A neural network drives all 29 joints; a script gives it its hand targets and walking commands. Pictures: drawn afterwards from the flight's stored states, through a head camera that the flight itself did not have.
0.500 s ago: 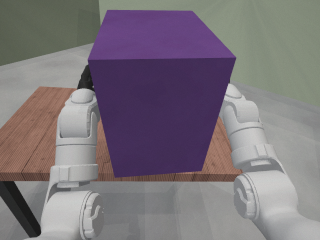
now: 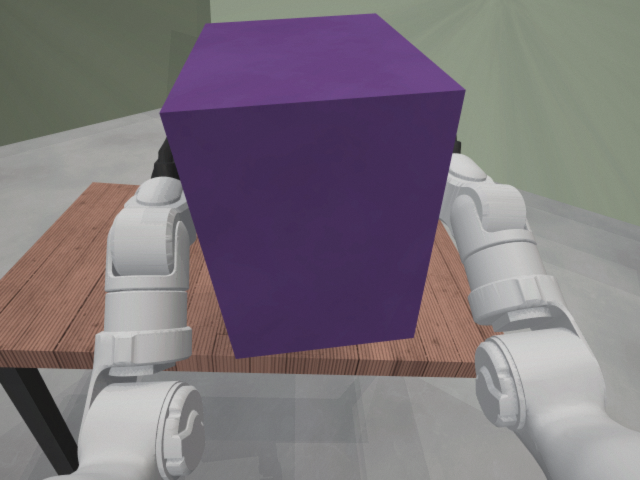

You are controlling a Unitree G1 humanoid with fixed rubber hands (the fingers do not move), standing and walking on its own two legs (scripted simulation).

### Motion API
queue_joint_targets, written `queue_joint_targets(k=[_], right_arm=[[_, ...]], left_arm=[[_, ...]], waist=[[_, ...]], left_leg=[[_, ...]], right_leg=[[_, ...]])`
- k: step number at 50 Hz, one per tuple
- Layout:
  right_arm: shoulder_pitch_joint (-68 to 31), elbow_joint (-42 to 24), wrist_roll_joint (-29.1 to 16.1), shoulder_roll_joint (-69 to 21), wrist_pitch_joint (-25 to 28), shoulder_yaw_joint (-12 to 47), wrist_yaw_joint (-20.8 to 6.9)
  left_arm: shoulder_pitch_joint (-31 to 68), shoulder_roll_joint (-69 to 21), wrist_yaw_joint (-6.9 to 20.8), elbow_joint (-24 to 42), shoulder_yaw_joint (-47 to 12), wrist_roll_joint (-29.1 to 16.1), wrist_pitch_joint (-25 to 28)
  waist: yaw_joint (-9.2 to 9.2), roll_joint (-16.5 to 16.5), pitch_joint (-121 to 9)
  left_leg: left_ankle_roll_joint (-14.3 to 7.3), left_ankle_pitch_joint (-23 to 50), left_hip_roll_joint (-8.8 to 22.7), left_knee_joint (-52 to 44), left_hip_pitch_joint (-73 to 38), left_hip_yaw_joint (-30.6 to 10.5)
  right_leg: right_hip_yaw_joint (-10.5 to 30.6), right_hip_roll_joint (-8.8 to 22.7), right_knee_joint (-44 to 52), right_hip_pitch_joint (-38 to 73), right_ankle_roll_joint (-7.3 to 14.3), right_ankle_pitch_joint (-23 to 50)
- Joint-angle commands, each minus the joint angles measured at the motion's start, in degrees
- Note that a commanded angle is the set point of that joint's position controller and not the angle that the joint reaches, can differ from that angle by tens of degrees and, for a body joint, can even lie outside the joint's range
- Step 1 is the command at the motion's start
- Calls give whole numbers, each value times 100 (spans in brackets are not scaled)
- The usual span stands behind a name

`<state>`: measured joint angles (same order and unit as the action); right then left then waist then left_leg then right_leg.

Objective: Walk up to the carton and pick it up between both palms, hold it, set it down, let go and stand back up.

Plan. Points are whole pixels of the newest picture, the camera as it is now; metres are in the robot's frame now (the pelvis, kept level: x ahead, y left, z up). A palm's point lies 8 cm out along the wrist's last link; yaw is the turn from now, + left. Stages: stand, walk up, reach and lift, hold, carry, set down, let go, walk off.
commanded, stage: hold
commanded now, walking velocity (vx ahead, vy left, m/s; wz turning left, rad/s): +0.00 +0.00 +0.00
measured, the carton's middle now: (308, 179) +0.40 +0.00 +0.26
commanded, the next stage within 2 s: none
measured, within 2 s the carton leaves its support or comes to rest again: neither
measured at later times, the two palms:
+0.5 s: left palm (162, 191) +0.36 +0.16 +0.26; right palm (436, 159) +0.37 -0.14 +0.31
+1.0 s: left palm (162, 192) +0.36 +0.16 +0.26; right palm (432, 163) +0.38 -0.14 +0.30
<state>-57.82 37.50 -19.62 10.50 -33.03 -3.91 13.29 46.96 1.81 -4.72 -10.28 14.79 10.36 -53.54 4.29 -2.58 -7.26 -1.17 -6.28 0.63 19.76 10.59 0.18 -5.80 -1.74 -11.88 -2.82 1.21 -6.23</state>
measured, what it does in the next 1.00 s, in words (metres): stands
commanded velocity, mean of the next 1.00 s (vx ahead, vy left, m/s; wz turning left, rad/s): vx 0.00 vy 0.00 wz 0.00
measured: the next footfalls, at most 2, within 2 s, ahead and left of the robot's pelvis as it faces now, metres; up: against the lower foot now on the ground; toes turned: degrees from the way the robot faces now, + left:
none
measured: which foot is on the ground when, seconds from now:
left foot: down 0.00-1.00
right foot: down 0.00-1.00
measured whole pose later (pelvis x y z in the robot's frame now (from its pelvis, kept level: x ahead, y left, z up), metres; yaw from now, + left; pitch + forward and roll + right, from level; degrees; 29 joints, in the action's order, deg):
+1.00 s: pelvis +0.00 +0.01 +0.00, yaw -1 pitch -2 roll -2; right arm -60.1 40.4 -18.7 10.4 -34.3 -4.4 13.4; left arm 48.4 2.1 -3.2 -12.6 15.9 11.1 -54.0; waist 3.6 -2.8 -8.4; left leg -1.6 -6.7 0.7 21.2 12.5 0.7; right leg -5.2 -1.6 -13.7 -5.1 0.9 -6.6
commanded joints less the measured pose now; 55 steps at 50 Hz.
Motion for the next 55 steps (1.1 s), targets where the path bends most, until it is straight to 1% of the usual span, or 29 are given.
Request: queue_joint_targets(k=[1,3,10,14,21,31,33,37,45,48,55], right_arm=[[-4283,-1534,-533,-2428,155,1249,-222],[-4304,-1516,-558,-2413,121,1241,-215],[-4376,-1450,-616,-2418,28,1220,-216],[-4429,-1314,-581,-2422,14,1168,-233],[-4482,-1191,-545,-2470,7,1126,-266],[-4601,-1100,-442,-2524,49,1042,-298],[-4617,-1128,-426,-2541,58,1037,-307],[-4596,-1119,-419,-2546,57,1032,-313],[-4547,-1150,-462,-2572,53,1108,-301],[-4524,-1257,-467,-2576,47,1121,-289],[-4446,-1402,-538,-2558,11,1211,-264]], left_arm=[[4941,-2687,727,1296,-2198,-940,599],[4961,-2691,737,1314,-2196,-942,580],[5031,-2669,764,1272,-2136,-917,526],[5133,-2652,759,1207,-2085,-901,542],[5177,-2710,768,1131,-2063,-890,554],[5303,-2741,778,996,-2025,-841,610],[5314,-2746,772,1005,-2025,-859,625],[5314,-2725,775,1025,-2035,-841,620],[5250,-2719,798,1040,-2020,-832,614],[5227,-2733,799,1110,-2072,-855,617],[5135,-2715,812,1219,-2117,-869,581]], waist=[[93,616,-2382],[88,635,-2409],[39,640,-2339],[26,644,-2315],[17,636,-2306],[31,667,-2291],[27,625,-2346],[19,682,-2396],[-13,642,-2385],[5,664,-2468],[-15,667,-2480]], left_leg=[[254,1119,-141,-78,-1246,-69],[273,1185,-139,-51,-1266,-72],[254,1014,-128,-65,-1120,-70],[241,829,-123,-111,-1025,-62],[248,808,-116,-81,-1038,-70],[240,516,-107,-128,-848,-75],[224,510,-106,-118,-850,-69],[232,557,-115,-105,-883,-74],[208,689,-130,-88,-930,-75],[226,776,-124,-69,-975,-79],[239,985,-127,-23,-1073,-79]], right_leg=[[252,-110,101,271,-172,655],[252,-118,98,240,-159,682],[263,-131,60,256,-152,532],[265,-134,50,241,-155,372],[275,-152,38,182,-133,321],[287,-143,1,134,-129,133],[296,-139,-9,168,-134,144],[296,-144,-26,152,-136,188],[322,-144,-32,205,-153,307],[326,-160,-30,181,-145,363],[345,-160,-28,216,-140,515]])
